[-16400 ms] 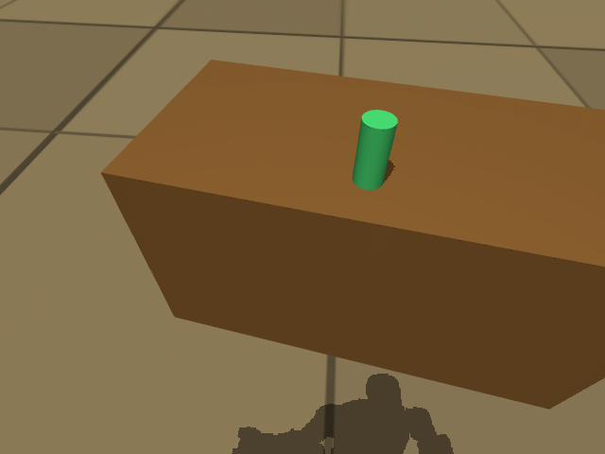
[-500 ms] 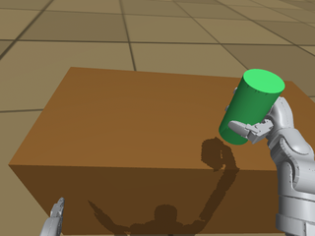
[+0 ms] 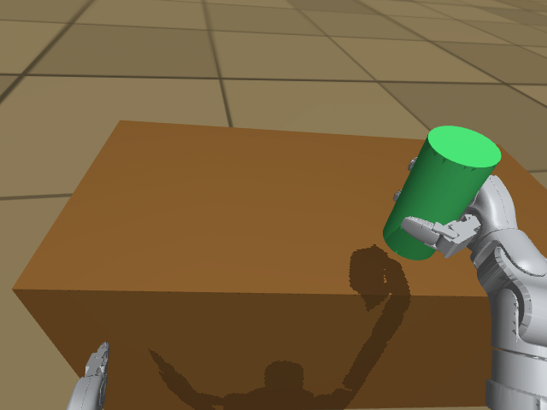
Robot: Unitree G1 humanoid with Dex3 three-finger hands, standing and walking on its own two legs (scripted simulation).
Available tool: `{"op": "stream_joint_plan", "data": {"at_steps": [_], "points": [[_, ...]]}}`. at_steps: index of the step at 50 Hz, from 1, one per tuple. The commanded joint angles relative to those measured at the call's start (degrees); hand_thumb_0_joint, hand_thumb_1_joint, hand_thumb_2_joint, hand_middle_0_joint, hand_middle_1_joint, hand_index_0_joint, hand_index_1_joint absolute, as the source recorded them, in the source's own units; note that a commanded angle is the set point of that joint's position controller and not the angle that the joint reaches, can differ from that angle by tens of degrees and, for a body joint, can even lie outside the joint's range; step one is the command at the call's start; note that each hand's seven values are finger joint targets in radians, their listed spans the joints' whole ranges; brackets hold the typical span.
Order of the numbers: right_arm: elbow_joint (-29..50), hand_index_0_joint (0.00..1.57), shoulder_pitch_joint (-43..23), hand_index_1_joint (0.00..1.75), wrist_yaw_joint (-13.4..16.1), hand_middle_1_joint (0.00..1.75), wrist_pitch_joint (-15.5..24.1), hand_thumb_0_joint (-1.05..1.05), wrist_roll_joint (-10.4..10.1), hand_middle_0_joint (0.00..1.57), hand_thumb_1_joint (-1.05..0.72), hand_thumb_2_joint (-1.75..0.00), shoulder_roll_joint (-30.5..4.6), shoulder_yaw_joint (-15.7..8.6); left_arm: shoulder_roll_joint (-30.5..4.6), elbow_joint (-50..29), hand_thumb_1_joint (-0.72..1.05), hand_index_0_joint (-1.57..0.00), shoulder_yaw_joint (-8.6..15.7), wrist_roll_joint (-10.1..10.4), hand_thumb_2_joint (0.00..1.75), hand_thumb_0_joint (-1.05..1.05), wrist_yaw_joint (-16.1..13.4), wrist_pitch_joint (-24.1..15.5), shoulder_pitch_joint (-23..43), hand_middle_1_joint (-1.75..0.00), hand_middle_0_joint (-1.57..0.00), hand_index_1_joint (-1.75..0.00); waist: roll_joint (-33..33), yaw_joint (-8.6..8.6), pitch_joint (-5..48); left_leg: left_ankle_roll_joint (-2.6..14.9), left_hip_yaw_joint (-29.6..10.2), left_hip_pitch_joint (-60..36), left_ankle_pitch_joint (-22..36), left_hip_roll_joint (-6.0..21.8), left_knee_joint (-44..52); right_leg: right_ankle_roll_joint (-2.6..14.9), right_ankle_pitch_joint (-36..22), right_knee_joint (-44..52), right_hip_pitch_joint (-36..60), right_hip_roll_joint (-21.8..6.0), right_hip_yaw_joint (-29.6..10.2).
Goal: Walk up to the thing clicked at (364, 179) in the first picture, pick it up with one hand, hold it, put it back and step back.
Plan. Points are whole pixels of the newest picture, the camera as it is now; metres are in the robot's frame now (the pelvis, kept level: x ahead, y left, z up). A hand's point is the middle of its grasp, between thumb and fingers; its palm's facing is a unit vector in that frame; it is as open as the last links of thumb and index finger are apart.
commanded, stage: hold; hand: right
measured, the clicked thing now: (432, 198) +0.33 -0.17 +0.23
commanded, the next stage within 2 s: crouch in 1.76 s
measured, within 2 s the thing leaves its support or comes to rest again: neither
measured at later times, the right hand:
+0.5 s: hand (426, 199) +0.33 -0.16 +0.23, palm faces -0.04 +1.00 -0.01, open 10.4 cm
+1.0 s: hand (420, 203) +0.33 -0.16 +0.22, palm faces -0.07 +1.00 -0.02, open 10.4 cm
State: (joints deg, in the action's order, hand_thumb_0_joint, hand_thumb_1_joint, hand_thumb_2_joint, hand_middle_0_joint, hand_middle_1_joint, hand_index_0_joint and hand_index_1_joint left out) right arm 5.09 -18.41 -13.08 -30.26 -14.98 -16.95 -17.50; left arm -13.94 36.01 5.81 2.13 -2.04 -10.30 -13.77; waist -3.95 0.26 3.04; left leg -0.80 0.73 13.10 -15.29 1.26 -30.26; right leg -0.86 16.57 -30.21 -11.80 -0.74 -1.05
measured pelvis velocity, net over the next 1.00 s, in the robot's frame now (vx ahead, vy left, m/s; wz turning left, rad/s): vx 0.00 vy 0.00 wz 0.00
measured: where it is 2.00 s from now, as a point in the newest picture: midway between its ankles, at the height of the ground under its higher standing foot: outside the picture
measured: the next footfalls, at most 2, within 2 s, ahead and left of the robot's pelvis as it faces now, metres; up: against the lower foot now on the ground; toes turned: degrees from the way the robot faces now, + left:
none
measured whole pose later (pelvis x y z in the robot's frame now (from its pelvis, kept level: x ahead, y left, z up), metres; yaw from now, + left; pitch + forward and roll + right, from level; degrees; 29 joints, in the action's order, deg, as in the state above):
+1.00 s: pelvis +0.00 +0.00 +0.00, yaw +0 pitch -2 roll +0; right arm 5.6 -18.1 -12.6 -29.7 -14.7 -15.9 -15.7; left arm -14.0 38.5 6.3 2.1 -2.1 -11.7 -12.3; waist -3.9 0.1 3.3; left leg -0.8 0.7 12.4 -15.1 1.2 -29.3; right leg -0.9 16.5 -29.5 -11.1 -0.8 -1.0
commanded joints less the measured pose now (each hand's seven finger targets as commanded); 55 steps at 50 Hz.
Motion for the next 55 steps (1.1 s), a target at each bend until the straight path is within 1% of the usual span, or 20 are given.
{"op": "stream_joint_plan", "data": {"at_steps": [1, 7, 13, 14, 16, 17, 18, 20, 23, 25, 29, 30, 31, 35, 37, 40, 41, 44, 50, 55], "points": [[13.5, 1.35, -23.4, 1.45, 0.8, 1.45, 5.4, 0.0, -0.8, 1.3, -0.15, -1.32, -12.1, -4.4, -8.7, -9.4, -0.54, -0.04, 3.8, 0.4, 0.05, 0.0, -0.8, -4.4, 7.1, -0.04, -0.04, -0.04, 3.2, -0.38, 11.0, 0.17, 2.3, -1.5, 11.3, -1.1, 4.8, 1.89, -10.6, 3.6, 5.2, 1.0, 0.8], [8.4, 1.34, -20.3, 1.45, -0.5, 1.45, 4.1, 0.0, -0.6, 1.3, -0.14, -1.31, -9.2, -1.6, -4.9, -6.8, -0.54, -0.04, 0.0, 0.7, 0.05, 0.0, 0.1, -4.8, 7.9, -0.04, -0.04, -0.04, 2.8, -0.54, 6.2, 0.18, 2.4, 0.4, 6.3, -1.5, 6.0, 2.02, -5.6, 5.0, 2.1, 0.8, 0.7], [15.2, 1.36, -24.1, 1.47, -0.3, 1.47, 4.7, 0.0, -0.9, 1.31, -0.13, -1.33, -11.2, -3.0, -9.6, -8.7, -0.54, -0.04, 4.5, 0.4, 0.05, 0.0, 0.0, -5.3, 9.8, -0.04, -0.04, -0.04, 3.0, -0.45, 13.5, 0.12, 2.4, -2.1, 10.8, -1.1, 5.2, 1.82, -10.0, 4.2, 5.5, 1.1, 0.7], [14.7, 1.36, -24.6, 1.46, 0.3, 1.46, 5.0, 0.0, -1.0, 1.32, -0.17, -1.32, -13.8, -5.6, -11.9, -9.2, -0.54, -0.04, 6.4, 0.2, 0.05, 0.0, -0.5, -5.6, 9.7, -0.04, -0.04, -0.04, 4.6, -0.51, 12.8, -0.06, 2.3, -2.1, 10.6, -1.1, 5.4, 2.03, -9.6, 3.8, 5.4, 1.1, 0.7], [15.4, 1.35, -24.8, 1.44, 1.1, 1.44, 5.6, 0.0, -0.9, 1.31, -0.17, -1.3, -12.0, -4.1, -9.7, -11.8, -0.54, -0.04, 4.2, 0.4, 0.05, 0.0, -0.4, -6.0, 10.3, -0.04, -0.04, -0.04, 5.5, -0.43, 12.6, 0.0, 2.4, -2.5, 9.6, -1.2, 5.5, 1.98, -8.8, 4.1, 5.6, 1.0, 0.7], [12.3, 1.35, -22.9, 1.44, 1.7, 1.44, 5.7, 0.0, -0.9, 1.31, -0.18, -1.29, -14.0, -6.5, -9.5, -8.4, -0.54, -0.04, 4.5, 0.3, 0.05, 0.0, -0.8, -5.6, 7.9, -0.04, -0.04, -0.04, 5.6, 0.21, 10.3, 0.08, 2.5, -1.7, 8.8, -1.3, 5.5, 2.09, -8.2, 4.1, 4.4, 0.9, 0.5], [12.8, 1.34, -23.6, 1.44, 1.4, 1.44, 6.0, 0.0, -0.8, 1.3, -0.15, -1.3, -9.1, -2.1, -4.4, -10.9, -0.55, -0.03, -0.3, 0.4, 0.06, 0.0, -0.3, -5.7, 9.1, -0.04, -0.04, -0.04, 5.2, 0.23, 11.1, 0.11, 2.4, -2.3, 10.0, -1.2, 5.2, 1.9, -9.6, 4.0, 4.8, 0.9, 0.6], [8.4, 1.35, -22.1, 1.46, 1.8, 1.46, 5.5, 0.0, -0.6, 1.31, -0.12, -1.32, -10.0, -2.8, -4.0, -9.1, -0.55, -0.03, -0.6, 0.4, 0.06, 0.0, -0.7, -5.4, 8.7, -0.04, -0.04, -0.04, 6.5, 0.18, 9.8, -0.16, 2.3, -1.5, 10.3, -1.2, 5.5, 2.09, -9.7, 3.8, 4.2, 1.0, 0.8], [8.3, 1.37, -23.0, 1.48, 1.3, 1.48, 4.8, 0.0, 0.1, 1.32, -0.14, -1.34, -11.1, -2.6, -7.0, -7.3, -0.54, -0.04, 2.3, 0.2, 0.05, 0.0, -0.7, -5.3, 8.7, -0.04, -0.04, -0.04, 3.0, -0.49, 8.2, -0.16, 1.9, -0.6, 7.4, -0.9, 6.2, 2.09, -6.5, 4.7, 3.3, 1.6, 1.3], [12.3, 1.35, -24.7, 1.46, 1.0, 1.46, 4.8, 0.0, 0.5, 1.31, -0.12, -1.32, -10.0, -0.9, -5.7, -6.6, -0.54, -0.04, 0.9, 0.2, 0.05, 0.0, 0.0, -5.4, 8.1, -0.04, -0.04, -0.04, 0.4, -0.47, 9.7, 0.02, 1.5, -0.9, 7.9, -0.6, 6.0, 1.95, -7.0, 4.6, 3.6, 1.8, 1.6], [11.2, 1.35, -21.8, 1.46, 0.7, 1.46, 4.0, 0.0, -0.2, 1.31, -0.13, -1.32, -11.5, -3.2, -9.1, -6.8, -0.53, -0.04, 4.3, 0.4, 0.05, 0.0, 0.1, -5.3, 6.9, -0.04, -0.04, -0.04, 2.7, -1.07, 10.2, 0.1, 2.2, -0.9, 10.7, -1.1, 5.7, 1.94, -9.5, 4.3, 4.5, 1.2, 0.9], [13.6, 1.35, -23.6, 1.46, 0.4, 1.46, 4.3, 0.0, -0.3, 1.31, -0.12, -1.32, -10.3, -2.0, -6.5, -8.0, -0.54, -0.04, 1.9, 0.6, 0.05, 0.0, 0.5, -5.4, 8.4, -0.04, -0.04, -0.04, 2.6, -0.67, 11.5, -0.03, 2.2, -1.6, 11.0, -1.1, 5.6, 1.85, -10.1, 4.1, 5.1, 1.3, 1.0], [9.9, 1.34, -21.4, 1.44, 0.7, 1.44, 4.1, 0.0, -0.5, 1.3, -0.14, -1.3, -13.0, -5.3, -8.4, -7.8, -0.54, -0.04, 3.7, 0.5, 0.05, 0.0, 0.0, -5.1, 7.2, -0.04, -0.04, -0.04, 6.2, -0.87, 9.3, -0.33, 2.3, -1.0, 10.7, -1.1, 6.0, 2.23, -9.5, 3.7, 4.1, 1.3, 0.9], [12.1, 1.35, -23.1, 1.45, 1.3, 1.45, 5.3, 0.0, -1.0, 1.31, -0.13, -1.31, -10.8, -4.3, -5.9, -12.7, -0.55, -0.03, 1.0, 0.5, 0.06, 0.0, -0.1, -5.4, 9.3, -0.04, -0.04, -0.04, 6.9, 0.05, 12.7, -0.27, 2.4, -3.0, 12.0, -1.2, 5.3, 2.0, -11.2, 3.9, 5.1, 1.0, 0.7], [12.5, 1.37, -22.0, 1.47, 1.5, 1.47, 5.7, 0.0, -0.9, 1.32, -0.13, -1.33, -12.4, -4.9, -7.7, -10.5, -0.55, -0.03, 3.2, 0.5, 0.06, 0.0, -0.5, -4.8, 8.1, -0.04, -0.04, -0.04, 5.3, 0.18, 11.1, -0.26, 2.0, -2.3, 10.9, -0.9, 5.7, 2.0, -10.1, 4.0, 4.6, 1.3, 1.0], [13.8, 1.36, -22.5, 1.47, 1.8, 1.47, 6.1, 0.0, -0.1, 1.32, -0.14, -1.32, -13.0, -4.4, -8.8, -7.7, -0.54, -0.03, 4.4, 0.4, 0.06, 0.0, -0.6, -5.1, 7.4, -0.04, -0.03, -0.04, 0.5, -0.14, 9.6, 0.45, 1.9, -1.1, 8.5, -1.1, 5.6, 1.68, -8.0, 4.7, 4.4, 1.0, 1.0], [14.8, 1.35, -22.6, 1.45, 1.5, 1.45, 6.3, 0.0, 0.0, 1.3, -0.12, -1.31, -9.5, -1.2, -6.9, -8.6, -0.54, -0.04, 2.2, 0.3, 0.05, 0.0, -0.4, -5.3, 7.5, -0.04, -0.04, -0.04, 0.0, -0.39, 10.1, 0.63, 2.1, -1.5, 9.8, -1.2, 5.2, 1.46, -9.5, 4.7, 4.8, 0.9, 0.8], [12.3, 1.36, -20.7, 1.46, 0.8, 1.46, 5.3, 0.0, -0.2, 1.31, -0.14, -1.32, -7.1, 0.6, -5.8, -8.5, -0.55, -0.04, 1.3, 0.6, 0.06, 0.0, -0.3, -5.1, 7.6, -0.04, -0.04, -0.04, 3.3, -1.06, 10.3, 0.23, 2.4, -1.7, 13.7, -1.3, 4.8, 1.58, -13.3, 3.6, 5.2, 0.8, 0.8], [11.3, 1.35, -22.8, 1.45, 1.5, 1.45, 4.3, 0.0, -0.1, 1.3, -0.16, -1.31, -13.1, -4.8, -10.3, -6.3, -0.54, -0.04, 5.7, 0.2, 0.05, 0.0, -0.4, -4.9, 8.0, -0.04, -0.04, -0.04, 2.8, -0.99, 10.8, 0.17, 2.5, -2.0, 13.6, -1.3, 5.1, 1.55, -13.1, 4.0, 5.6, 0.8, 0.5], [10.4, 1.35, -22.5, 1.45, 1.5, 1.45, 5.1, 0.0, -0.8, 1.31, -0.16, -1.31, -10.6, -3.6, -5.0, -6.1, -0.56, -0.03, 2.0, 0.6, 0.06, 0.0, 0.2, -4.7, 6.3, -0.04, -0.04, -0.04, 5.9, -0.22, 10.0, -0.24, 2.5, -2.1, 14.1, -1.3, 5.2, 1.95, -13.2, 3.5, 4.6, 1.0, 0.8]]}}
